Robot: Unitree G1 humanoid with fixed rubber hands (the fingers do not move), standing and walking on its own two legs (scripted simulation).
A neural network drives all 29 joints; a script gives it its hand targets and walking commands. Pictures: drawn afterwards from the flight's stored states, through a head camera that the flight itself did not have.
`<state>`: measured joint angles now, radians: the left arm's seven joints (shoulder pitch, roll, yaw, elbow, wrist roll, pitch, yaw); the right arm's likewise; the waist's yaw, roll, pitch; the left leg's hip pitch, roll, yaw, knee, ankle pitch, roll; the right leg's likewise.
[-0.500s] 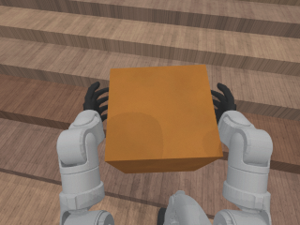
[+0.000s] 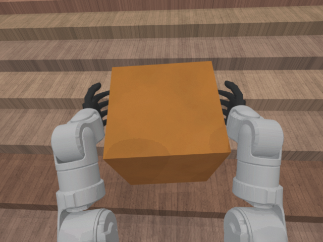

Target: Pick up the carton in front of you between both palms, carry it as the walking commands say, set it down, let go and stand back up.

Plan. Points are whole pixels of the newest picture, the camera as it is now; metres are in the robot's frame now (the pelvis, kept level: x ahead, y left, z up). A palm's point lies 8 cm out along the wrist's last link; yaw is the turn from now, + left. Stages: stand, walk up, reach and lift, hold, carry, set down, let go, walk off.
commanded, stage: carry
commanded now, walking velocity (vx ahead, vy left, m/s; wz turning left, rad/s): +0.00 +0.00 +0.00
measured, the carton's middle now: (165, 131) +0.37 -0.04 +0.10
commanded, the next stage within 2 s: none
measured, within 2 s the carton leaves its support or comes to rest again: neither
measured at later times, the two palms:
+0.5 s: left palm (72, 84) +0.48 +0.17 +0.19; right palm (188, 59) +0.52 -0.12 +0.19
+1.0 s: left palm (102, 39) +0.62 +0.10 +0.22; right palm (207, 25) +0.63 -0.20 +0.23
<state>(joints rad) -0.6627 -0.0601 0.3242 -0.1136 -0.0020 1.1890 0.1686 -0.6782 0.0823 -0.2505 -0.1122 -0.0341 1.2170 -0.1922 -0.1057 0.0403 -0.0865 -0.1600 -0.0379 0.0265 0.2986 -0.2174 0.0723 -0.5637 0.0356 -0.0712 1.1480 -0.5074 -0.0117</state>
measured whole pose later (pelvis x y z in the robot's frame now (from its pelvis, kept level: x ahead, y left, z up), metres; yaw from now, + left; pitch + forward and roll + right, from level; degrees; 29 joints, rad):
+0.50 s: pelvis +0.16 -0.04 +0.07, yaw +3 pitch +4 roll +0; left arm -0.54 -0.04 0.26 -0.09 -0.06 1.08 0.19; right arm -0.52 0.20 -0.30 -0.15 -0.12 1.05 -0.15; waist 0.12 -0.03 0.02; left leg -0.58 -0.04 0.11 0.74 -0.25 0.08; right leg -0.18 0.04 -0.12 0.70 -0.45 -0.07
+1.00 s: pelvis +0.29 -0.06 +0.08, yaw +0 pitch +4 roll +0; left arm -0.52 -0.11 0.29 -0.07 0.05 1.13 0.17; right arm -0.55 0.11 -0.26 -0.03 -0.02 1.11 -0.17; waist 0.01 -0.01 -0.13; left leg -0.27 -0.01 0.11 0.60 -0.40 0.06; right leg -0.22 0.02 -0.03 0.59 -0.43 -0.05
